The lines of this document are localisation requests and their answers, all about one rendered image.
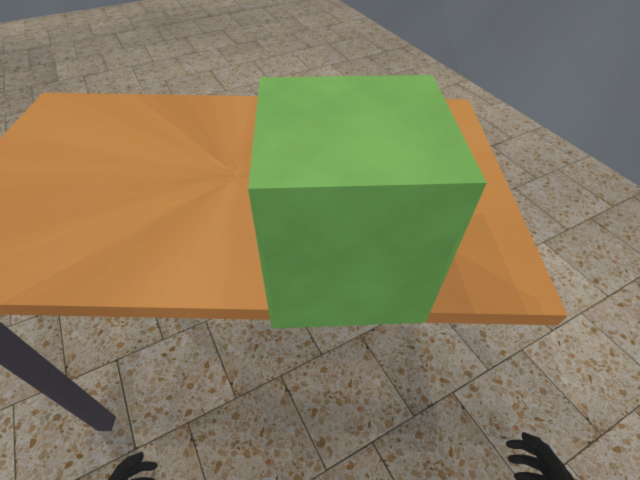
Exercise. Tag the robot left hand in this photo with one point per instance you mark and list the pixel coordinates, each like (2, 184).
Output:
(131, 466)

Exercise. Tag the robot right hand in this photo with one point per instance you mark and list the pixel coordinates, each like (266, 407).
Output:
(546, 462)

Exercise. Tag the carton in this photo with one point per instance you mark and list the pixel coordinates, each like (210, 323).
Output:
(361, 190)

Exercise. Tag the table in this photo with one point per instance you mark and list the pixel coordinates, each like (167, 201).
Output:
(137, 205)

